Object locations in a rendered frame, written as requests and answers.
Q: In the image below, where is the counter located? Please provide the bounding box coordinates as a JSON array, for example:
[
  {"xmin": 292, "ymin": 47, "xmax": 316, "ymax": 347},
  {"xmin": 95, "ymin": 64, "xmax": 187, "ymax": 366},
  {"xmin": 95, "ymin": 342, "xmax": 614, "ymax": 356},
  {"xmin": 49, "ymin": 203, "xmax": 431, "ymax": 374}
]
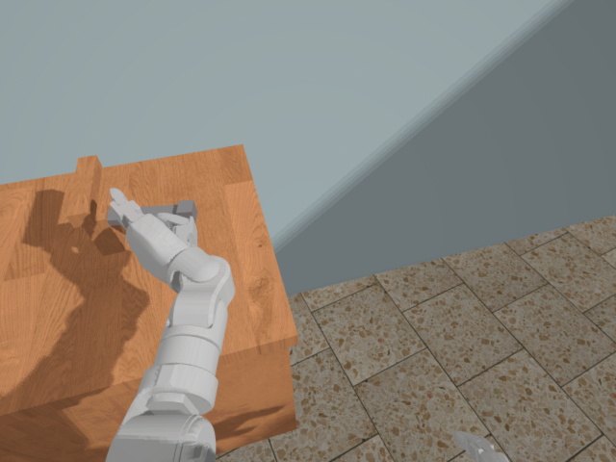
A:
[{"xmin": 0, "ymin": 144, "xmax": 298, "ymax": 462}]

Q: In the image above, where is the left robot forearm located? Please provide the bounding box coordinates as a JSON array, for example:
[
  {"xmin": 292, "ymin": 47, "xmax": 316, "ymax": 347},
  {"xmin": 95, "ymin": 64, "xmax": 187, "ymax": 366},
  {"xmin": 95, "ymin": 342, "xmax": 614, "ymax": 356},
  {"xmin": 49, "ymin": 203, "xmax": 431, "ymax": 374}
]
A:
[{"xmin": 105, "ymin": 246, "xmax": 235, "ymax": 462}]

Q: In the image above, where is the right robot hand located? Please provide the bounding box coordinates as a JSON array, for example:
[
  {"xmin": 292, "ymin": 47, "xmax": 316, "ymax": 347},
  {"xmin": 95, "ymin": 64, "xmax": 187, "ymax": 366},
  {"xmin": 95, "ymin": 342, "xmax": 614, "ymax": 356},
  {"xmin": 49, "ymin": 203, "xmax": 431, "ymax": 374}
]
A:
[{"xmin": 455, "ymin": 431, "xmax": 509, "ymax": 462}]

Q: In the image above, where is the tap lever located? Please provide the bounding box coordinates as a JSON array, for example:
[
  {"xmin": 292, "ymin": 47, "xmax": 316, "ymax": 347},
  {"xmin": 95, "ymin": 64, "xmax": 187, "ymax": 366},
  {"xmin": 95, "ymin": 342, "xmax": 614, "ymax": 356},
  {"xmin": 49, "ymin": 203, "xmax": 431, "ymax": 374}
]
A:
[{"xmin": 107, "ymin": 200, "xmax": 197, "ymax": 226}]

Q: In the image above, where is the left robot hand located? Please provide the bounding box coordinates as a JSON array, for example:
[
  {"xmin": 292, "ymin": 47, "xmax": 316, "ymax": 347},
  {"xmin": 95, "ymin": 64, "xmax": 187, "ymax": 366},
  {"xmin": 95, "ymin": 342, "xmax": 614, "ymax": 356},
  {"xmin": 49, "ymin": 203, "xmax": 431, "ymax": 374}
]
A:
[{"xmin": 110, "ymin": 188, "xmax": 197, "ymax": 283}]

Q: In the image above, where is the robot left upper arm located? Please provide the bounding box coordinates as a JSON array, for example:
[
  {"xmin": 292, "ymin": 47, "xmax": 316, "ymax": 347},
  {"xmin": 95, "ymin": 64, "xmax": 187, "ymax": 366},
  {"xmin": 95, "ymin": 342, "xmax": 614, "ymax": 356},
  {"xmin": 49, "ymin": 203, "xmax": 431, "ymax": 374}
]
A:
[{"xmin": 107, "ymin": 414, "xmax": 216, "ymax": 462}]

